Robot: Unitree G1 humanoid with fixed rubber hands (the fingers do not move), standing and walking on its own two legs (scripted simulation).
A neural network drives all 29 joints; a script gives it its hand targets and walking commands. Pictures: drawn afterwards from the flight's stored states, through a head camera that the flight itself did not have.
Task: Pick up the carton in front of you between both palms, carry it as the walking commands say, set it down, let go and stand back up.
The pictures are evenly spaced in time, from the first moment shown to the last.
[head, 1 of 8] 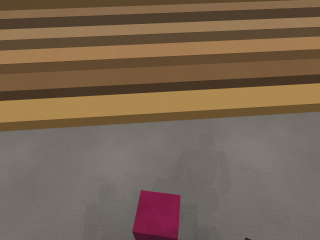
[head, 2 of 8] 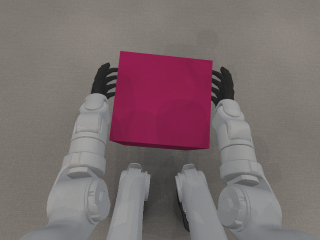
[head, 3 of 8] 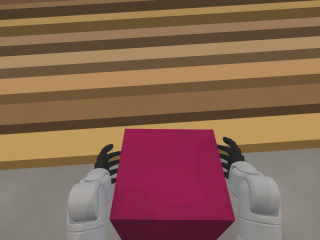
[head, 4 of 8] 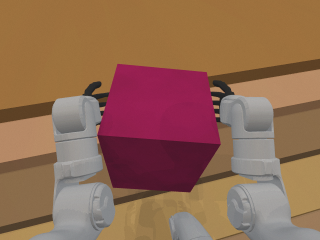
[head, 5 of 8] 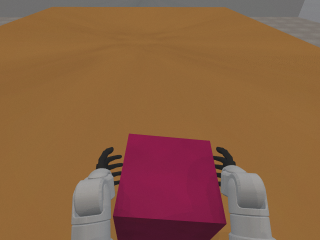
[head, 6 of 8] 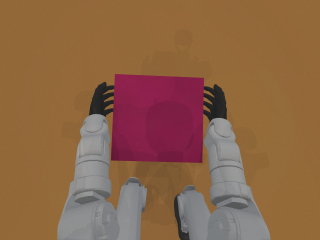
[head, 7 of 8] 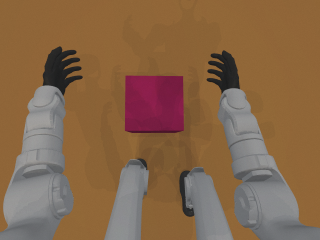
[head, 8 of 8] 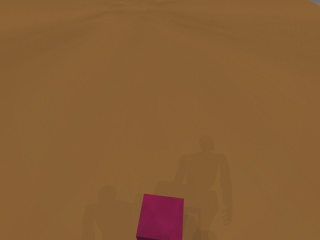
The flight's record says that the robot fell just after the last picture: no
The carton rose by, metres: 1.69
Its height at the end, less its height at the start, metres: +0.94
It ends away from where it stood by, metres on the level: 4.42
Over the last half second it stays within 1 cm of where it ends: yes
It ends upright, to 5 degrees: yes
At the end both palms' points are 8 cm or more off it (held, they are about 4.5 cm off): yes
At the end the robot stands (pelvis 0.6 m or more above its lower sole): yes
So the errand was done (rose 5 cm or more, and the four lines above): yes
